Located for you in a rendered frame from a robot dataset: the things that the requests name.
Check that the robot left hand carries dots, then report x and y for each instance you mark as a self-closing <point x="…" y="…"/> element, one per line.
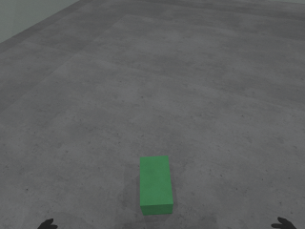
<point x="47" y="224"/>

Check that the carton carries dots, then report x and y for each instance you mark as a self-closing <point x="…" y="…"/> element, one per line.
<point x="156" y="194"/>

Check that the robot right hand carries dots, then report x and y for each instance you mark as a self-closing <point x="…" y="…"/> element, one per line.
<point x="285" y="224"/>

